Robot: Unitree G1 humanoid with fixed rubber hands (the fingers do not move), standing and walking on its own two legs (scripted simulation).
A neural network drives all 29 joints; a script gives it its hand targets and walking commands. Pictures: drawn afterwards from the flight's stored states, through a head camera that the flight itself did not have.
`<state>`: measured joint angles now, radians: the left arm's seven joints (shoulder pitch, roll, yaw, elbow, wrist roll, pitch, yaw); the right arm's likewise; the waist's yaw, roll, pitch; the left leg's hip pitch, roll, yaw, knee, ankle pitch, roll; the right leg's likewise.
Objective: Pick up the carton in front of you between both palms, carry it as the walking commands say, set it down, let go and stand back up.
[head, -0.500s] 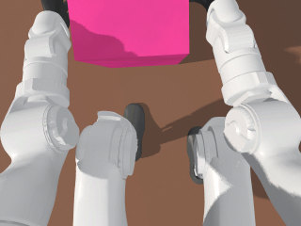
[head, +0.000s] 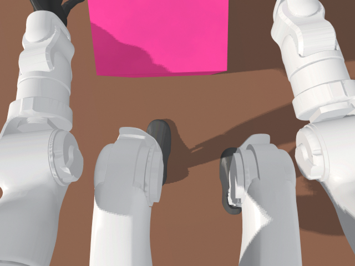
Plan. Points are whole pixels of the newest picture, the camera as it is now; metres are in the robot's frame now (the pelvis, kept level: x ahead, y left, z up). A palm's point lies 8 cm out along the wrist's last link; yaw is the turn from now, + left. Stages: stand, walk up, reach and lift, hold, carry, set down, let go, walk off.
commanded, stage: set down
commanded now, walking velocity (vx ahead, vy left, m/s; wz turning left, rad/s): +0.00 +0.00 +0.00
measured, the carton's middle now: (165, 24) +0.52 +0.11 -0.25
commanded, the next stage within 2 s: let go in 0.90 s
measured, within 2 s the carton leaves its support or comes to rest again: neither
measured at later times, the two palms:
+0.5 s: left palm out of the picture +0.50 +0.30 +0.01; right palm out of the picture +0.57 -0.09 +0.01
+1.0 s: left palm out of the picture +0.49 +0.30 +0.15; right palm out of the picture +0.56 -0.10 +0.16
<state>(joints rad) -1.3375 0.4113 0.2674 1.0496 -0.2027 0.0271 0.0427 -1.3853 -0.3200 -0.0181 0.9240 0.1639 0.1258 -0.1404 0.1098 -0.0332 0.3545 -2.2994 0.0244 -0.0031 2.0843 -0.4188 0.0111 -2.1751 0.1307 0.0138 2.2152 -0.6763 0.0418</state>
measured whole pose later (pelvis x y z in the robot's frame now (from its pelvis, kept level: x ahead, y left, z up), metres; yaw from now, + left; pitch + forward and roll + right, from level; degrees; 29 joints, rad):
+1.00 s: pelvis +0.05 +0.01 +0.26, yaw +1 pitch +45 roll -3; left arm -0.94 0.26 0.37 0.80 0.02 0.12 -0.04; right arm -1.02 -0.20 -0.24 0.82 -0.04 0.16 -0.06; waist 0.09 -0.03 -0.09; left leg -1.65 -0.01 -0.03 1.14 -0.27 0.02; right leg -1.54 0.07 0.04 1.21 -0.45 0.03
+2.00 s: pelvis +0.14 -0.01 +0.40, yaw +4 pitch -3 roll +1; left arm 0.23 0.22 0.05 0.41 0.01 0.12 -0.07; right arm 0.22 -0.21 -0.03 0.44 0.00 0.10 0.06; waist 0.00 -0.04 0.10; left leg -0.16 -0.03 -0.03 0.42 -0.20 -0.01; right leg -0.05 0.03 0.06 0.45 -0.34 -0.03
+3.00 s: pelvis +0.15 +0.02 +0.40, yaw +3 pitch -1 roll +0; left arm 0.22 0.37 0.02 0.80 0.03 0.01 0.03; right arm 0.13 -0.33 -0.03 0.90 -0.03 -0.01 -0.02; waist 0.00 -0.04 0.01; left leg -0.21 -0.04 0.00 0.47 -0.24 0.03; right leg -0.07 0.01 0.09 0.42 -0.34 0.01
